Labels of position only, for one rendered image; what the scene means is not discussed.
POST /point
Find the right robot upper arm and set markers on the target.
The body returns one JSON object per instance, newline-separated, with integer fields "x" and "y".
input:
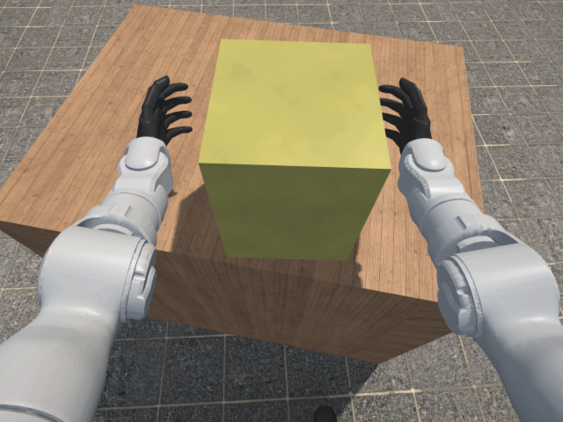
{"x": 505, "y": 299}

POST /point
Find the left robot hand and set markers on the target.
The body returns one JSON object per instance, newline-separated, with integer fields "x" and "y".
{"x": 153, "y": 121}

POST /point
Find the right robot hand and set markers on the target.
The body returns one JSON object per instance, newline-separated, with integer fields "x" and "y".
{"x": 413, "y": 122}

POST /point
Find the left robot upper arm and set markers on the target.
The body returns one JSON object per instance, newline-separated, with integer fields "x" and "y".
{"x": 54, "y": 369}

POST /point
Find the robot left forearm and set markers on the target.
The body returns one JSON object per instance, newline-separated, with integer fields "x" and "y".
{"x": 137, "y": 203}

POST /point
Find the robot right forearm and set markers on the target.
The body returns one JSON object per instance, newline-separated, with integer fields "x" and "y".
{"x": 444, "y": 213}

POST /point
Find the carton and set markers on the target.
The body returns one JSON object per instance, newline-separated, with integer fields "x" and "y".
{"x": 294, "y": 151}

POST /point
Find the pedestal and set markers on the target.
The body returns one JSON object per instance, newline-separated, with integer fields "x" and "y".
{"x": 380, "y": 303}

